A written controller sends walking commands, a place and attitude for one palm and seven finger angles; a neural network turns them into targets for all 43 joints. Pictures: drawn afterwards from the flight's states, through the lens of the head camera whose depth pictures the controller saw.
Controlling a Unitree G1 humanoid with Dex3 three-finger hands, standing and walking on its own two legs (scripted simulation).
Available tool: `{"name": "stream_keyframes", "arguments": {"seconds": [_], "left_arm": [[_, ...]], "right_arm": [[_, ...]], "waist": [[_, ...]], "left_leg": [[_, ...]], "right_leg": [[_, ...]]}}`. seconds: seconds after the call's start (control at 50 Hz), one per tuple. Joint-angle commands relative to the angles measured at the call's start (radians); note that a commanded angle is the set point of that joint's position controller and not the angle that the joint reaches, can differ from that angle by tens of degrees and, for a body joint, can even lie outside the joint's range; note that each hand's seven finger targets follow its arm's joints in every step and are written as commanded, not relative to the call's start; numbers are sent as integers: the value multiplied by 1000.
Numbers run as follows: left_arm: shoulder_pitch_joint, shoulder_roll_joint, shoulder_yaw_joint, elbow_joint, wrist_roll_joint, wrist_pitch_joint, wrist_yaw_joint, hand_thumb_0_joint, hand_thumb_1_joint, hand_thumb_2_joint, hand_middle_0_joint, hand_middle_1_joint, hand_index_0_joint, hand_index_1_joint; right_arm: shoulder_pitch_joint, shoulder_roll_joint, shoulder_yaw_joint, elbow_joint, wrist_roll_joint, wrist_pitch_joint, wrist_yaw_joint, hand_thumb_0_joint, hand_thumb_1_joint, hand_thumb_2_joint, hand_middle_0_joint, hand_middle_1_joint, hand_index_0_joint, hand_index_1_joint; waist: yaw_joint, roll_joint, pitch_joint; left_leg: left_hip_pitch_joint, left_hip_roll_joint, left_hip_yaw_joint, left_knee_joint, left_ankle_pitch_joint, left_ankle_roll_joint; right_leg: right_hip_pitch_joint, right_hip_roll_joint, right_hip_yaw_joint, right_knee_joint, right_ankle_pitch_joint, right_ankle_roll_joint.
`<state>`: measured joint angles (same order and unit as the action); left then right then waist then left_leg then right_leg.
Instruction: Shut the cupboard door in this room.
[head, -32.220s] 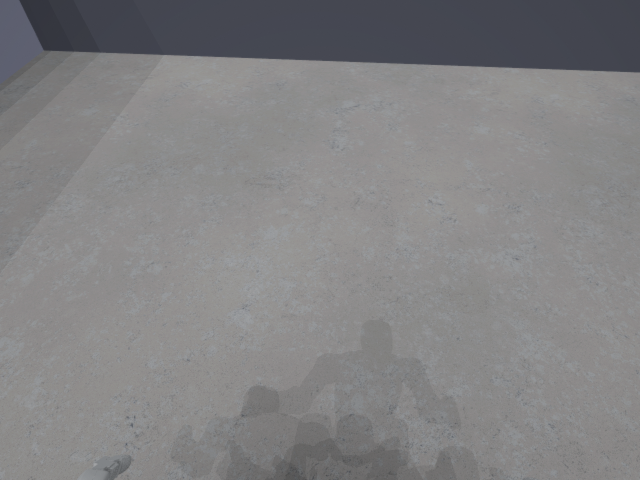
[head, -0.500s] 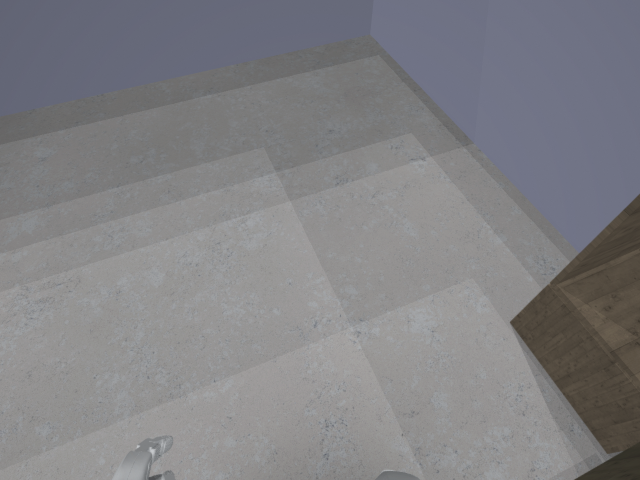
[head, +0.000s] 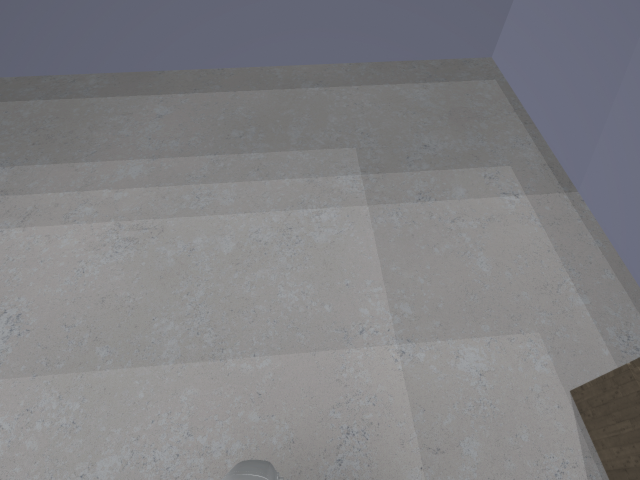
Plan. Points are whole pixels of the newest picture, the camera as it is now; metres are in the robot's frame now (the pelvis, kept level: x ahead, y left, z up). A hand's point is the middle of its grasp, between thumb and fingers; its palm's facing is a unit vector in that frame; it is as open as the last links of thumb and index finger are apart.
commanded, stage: turn or walk to find it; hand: left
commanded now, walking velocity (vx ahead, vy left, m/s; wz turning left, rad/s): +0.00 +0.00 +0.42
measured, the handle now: out of the picture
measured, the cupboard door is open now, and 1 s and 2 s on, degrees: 90 90 90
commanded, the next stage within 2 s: none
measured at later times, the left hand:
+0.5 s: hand out of the picture +0.07 +0.26 -0.16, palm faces +0.21 -0.95 -0.23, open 7.4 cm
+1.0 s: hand out of the picture -0.02 +0.18 -0.16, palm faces +0.45 -0.86 -0.25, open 7.3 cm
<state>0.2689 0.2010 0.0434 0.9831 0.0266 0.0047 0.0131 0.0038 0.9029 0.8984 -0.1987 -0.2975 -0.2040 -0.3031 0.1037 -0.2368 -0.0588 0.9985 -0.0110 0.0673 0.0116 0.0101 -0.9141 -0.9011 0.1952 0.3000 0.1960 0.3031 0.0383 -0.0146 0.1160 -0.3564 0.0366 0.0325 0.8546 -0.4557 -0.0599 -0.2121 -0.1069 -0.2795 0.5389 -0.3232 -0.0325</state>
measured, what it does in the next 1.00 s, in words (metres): steps on the spot, turning left: left foot, then right foot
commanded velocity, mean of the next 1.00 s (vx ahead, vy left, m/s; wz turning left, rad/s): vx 0.00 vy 0.00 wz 0.42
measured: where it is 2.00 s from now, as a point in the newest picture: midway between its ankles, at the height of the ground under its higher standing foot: outside the picture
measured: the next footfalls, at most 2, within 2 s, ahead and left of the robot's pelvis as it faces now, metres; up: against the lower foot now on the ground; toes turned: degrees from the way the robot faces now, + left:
left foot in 0.08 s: +0.01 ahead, +0.12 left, +0.00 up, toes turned +7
right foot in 0.64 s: +0.08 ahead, -0.09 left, +0.00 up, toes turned +11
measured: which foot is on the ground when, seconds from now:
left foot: up 0.00-0.06, down 0.08-0.64, up 0.66-1.00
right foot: down 0.00-0.08, up 0.10-0.62, down 0.64-1.00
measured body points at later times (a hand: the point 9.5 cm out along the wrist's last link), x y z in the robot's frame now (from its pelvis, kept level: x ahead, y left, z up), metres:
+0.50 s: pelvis +0.01 +0.03 +0.01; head +0.06 +0.06 +0.45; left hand +0.06 +0.31 -0.14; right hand +0.10 -0.20 -0.14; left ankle -0.03 +0.12 -0.74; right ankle +0.02 -0.13 -0.68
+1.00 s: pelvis +0.02 -0.01 +0.00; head +0.07 -0.01 +0.45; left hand -0.05 +0.23 -0.14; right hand +0.19 -0.22 -0.16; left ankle -0.07 +0.13 -0.68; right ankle +0.04 -0.10 -0.74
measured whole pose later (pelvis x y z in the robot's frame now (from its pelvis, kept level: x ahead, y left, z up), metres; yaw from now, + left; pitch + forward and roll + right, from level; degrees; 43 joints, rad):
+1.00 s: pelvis +0.02 -0.01 +0.00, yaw +26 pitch -1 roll +2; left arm 0.24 0.18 0.04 0.96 0.02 0.00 0.01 0.00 0.91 0.90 -0.20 -0.30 -0.20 -0.30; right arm 0.16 -0.25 -0.07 1.01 -0.02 0.07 0.01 0.01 -0.91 -0.90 0.20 0.30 0.20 0.30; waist 0.01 0.01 0.10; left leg -0.40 0.04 -0.01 0.94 -0.44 -0.07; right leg -0.19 -0.11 -0.23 0.52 -0.32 -0.03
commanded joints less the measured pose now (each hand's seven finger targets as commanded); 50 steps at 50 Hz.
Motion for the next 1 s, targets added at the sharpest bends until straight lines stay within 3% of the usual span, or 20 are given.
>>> {"name": "stream_keyframes", "arguments": {"seconds": [0.0, 0.02, 0.04, 0.06, 0.08, 0.1, 0.14, 0.18, 0.24, 0.46, 0.56, 0.58, 0.6, 0.62, 0.64, 0.66, 0.7, 0.74, 0.86, 0.98], "left_arm": [[33, 221, 55, -42, 2, -10, 16, 0, 900, 900, -200, -300, -200, -300], [20, 222, 56, -40, -6, -8, 15, 0, 900, 900, -200, -300, -200, -300], [19, 202, 52, -45, -15, -2, 12, 0, 900, 900, -200, -300, -200, -300], [12, 138, 39, -73, -22, 4, 7, 0, 900, 900, -200, -300, -200, -300], [-29, 117, 22, -96, -16, 17, 12, 0, 900, 900, -200, -300, -200, -300], [-54, 136, 26, -84, -11, 28, 17, 0, 900, 900, -200, -300, -200, -300], [-70, 144, 36, -63, -12, 33, 10, 0, 900, 900, -200, -300, -200, -300], [-49, 138, 36, -46, -10, 29, 0, 0, 900, 900, -200, -300, -200, -300], [-40, 137, 36, -41, -11, 31, 1, 0, 900, 900, -200, -300, -200, -300], [-200, 110, 22, -119, -19, 20, 7, 0, 900, 900, -200, -300, -200, -300], [-119, 112, 22, -104, -27, 5, 10, 0, 900, 900, -200, -300, -200, -300], [-66, 123, 26, -91, -26, -5, 12, 0, 900, 900, -200, -300, -200, -300], [-37, 181, 33, -80, -17, -17, 18, 0, 900, 900, -200, -300, -200, -300], [3, 257, 50, -74, -5, -23, 26, 0, 900, 900, -200, -300, -200, -300], [10, 253, 45, -82, -11, -17, 24, 0, 900, 900, -200, -300, -200, -300], [-50, 208, 44, -95, -15, -15, 30, 0, 900, 900, -200, -300, -200, -300], [-131, 171, 35, -119, -15, -14, 27, 0, 900, 900, -200, -300, -200, -300], [-125, 144, 28, -120, -15, -22, 21, 0, 900, 900, -200, -300, -200, -300], [-10, 162, 40, -87, -5, -25, 21, 0, 900, 900, -200, -300, -200, -300], [58, 207, 53, -56, 4, -14, 18, 0, 900, 900, -200, -300, -200, -300]], "right_arm": [[17, -48, -2, -79, 6, -39, -2, 0, -900, -900, 200, 300, 200, 300], [53, -61, -5, -69, 4, -47, -2, 0, -900, -900, 200, 300, 200, 300], [104, -109, -16, -58, 1, -57, -2, 0, -900, -900, 200, 300, 200, 300], [145, -214, -41, -60, -7, -62, -8, 0, -900, -900, 200, 300, 200, 300], [180, -257, -48, -48, 0, -49, -18, 0, -900, -900, 200, 300, 200, 300], [159, -224, -41, -42, -3, -46, -28, 0, -900, -900, 200, 300, 200, 300], [66, -176, -27, -68, -7, -50, -42, 0, -900, -900, 200, 300, 200, 300], [56, -159, -20, -75, -4, -59, -42, 0, -900, -900, 200, 300, 200, 300], [77, -156, -24, -72, 1, -66, -40, 0, -900, -900, 200, 300, 200, 300], [178, -151, -45, -55, -11, -61, -37, 0, -900, -900, 200, 300, 200, 300], [141, -146, -50, -62, -9, -55, -34, 0, -900, -900, 200, 300, 200, 300], [130, -137, -48, -65, -3, -56, -32, 0, -900, -900, 200, 300, 200, 300], [151, -93, -42, -67, 7, -60, -25, 0, -900, -900, 200, 300, 200, 300], [146, -38, -31, -92, 8, -63, -20, 0, -900, -900, 200, 300, 200, 300], [129, -79, -44, -96, 3, -47, -27, 0, -900, -900, 200, 300, 200, 300], [133, -80, -48, -81, -2, -31, -26, 0, -900, -900, 200, 300, 200, 300], [158, -73, -48, -37, -7, -14, -13, 0, -900, -900, 200, 300, 200, 300], [174, -60, -43, -27, -8, -13, -4, 0, -900, -900, 200, 300, 200, 300], [79, -53, -32, -50, -5, -12, -1, 0, -900, -900, 200, 300, 200, 300], [-16, -37, -8, -81, 3, -28, -1, 0, -900, -900, 200, 300, 200, 300]], "waist": [[-14, -154, -153], [-40, -116, -177], [-71, 6, -212], [-91, 309, -214], [-105, 329, -210], [-101, 245, -177], [-63, 241, -107], [-43, 149, -114], [-37, 121, -124], [-84, 169, -144], [-39, 159, -171], [-10, 121, -196], [-7, -9, -224], [13, -262, -237], [17, -208, -211], [-12, -141, -147], [-52, -137, -84], [-59, -145, -79], [-15, -151, -91], [23, -195, -117]], "left_leg": [[57, -2, 49, -236, 77, 20], [149, -3, 53, -366, 191, 27], [304, 50, -21, -478, 364, 52], [439, 300, -354, -519, 699, 150], [395, 394, -402, -510, 935, 251], [353, 368, -333, -506, 881, 268], [285, 272, -281, -502, 807, 247], [303, 218, -220, -496, 821, 215], [317, 187, -192, -509, 821, 197], [333, 189, -340, -455, 884, 238], [198, 140, -371, -391, 807, 195], [145, 106, -349, -340, 684, 156], [-10, 42, -286, -249, 444, 96], [-184, -103, -115, -42, -54, 30], [-155, -87, -123, 146, -186, 30], [-155, -59, -147, 261, -119, 28], [-165, -32, -127, 377, -9, 14], [-178, -24, -104, 394, 68, 2], [-173, -1, -55, 239, 43, -24], [-81, -12, 27, -55, -13, -5]], "right_leg": [[129, -273, 193, -86, 522, -82], [97, -250, 148, -19, 487, -42], [-9, -200, 98, 119, 375, 14], [-273, -45, 70, 336, -165, 95], [-315, -10, 166, 452, -378, 106], [-309, -25, 221, 516, -333, 98], [-335, -17, 253, 572, -207, 108], [-340, -3, 249, 599, -125, 118], [-338, 1, 248, 607, -67, 134], [-272, 44, 252, 321, -137, 135], [-32, 81, 235, 5, 22, 104], [83, 55, 242, -149, 159, 103], [260, -78, 343, -199, 288, 71], [350, -327, 564, -182, 524, -40], [199, -402, 567, -186, 594, -128], [116, -362, 490, -204, 537, -141], [42, -254, 386, -212, 398, -97], [44, -206, 299, -210, 425, -64], [130, -225, 256, -185, 545, -81], [189, -243, 214, -114, 681, -99]]}}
